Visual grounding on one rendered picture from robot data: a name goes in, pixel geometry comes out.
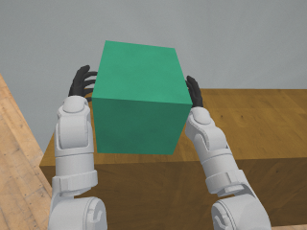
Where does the robot right upper arm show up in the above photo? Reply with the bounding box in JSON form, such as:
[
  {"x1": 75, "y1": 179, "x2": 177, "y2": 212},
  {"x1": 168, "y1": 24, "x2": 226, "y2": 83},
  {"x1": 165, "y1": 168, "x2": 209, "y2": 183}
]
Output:
[{"x1": 211, "y1": 194, "x2": 272, "y2": 230}]

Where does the left robot forearm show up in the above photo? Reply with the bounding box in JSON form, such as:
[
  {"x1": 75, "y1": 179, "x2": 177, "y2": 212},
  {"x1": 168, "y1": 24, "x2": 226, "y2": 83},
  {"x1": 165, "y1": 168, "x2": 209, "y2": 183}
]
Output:
[{"x1": 47, "y1": 95, "x2": 98, "y2": 230}]

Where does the carton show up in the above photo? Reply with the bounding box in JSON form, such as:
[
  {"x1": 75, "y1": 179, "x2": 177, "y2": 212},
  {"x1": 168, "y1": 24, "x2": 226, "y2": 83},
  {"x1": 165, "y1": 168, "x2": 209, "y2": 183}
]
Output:
[{"x1": 91, "y1": 40, "x2": 193, "y2": 155}]

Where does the robot right hand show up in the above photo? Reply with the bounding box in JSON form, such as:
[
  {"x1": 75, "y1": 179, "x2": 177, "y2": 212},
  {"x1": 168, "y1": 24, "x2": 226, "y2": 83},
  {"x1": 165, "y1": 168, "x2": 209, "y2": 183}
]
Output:
[{"x1": 185, "y1": 76, "x2": 203, "y2": 108}]

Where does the robot left hand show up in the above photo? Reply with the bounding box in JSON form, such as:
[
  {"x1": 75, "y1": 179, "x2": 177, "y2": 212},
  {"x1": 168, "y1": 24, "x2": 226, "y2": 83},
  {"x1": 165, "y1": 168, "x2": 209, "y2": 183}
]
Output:
[{"x1": 68, "y1": 65, "x2": 98, "y2": 103}]

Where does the pedestal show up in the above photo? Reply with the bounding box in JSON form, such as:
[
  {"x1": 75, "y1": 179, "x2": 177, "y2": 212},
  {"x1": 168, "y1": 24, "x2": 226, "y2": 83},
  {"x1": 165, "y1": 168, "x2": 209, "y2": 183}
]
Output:
[{"x1": 39, "y1": 88, "x2": 307, "y2": 230}]

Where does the right robot forearm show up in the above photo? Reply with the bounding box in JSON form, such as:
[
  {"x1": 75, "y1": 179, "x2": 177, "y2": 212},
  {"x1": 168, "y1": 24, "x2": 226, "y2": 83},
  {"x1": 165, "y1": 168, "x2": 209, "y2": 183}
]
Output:
[{"x1": 184, "y1": 106, "x2": 272, "y2": 227}]

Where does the robot left upper arm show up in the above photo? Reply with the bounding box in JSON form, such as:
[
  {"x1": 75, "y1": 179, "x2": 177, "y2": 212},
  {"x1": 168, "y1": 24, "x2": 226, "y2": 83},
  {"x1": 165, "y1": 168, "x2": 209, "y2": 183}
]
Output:
[{"x1": 48, "y1": 196, "x2": 107, "y2": 230}]

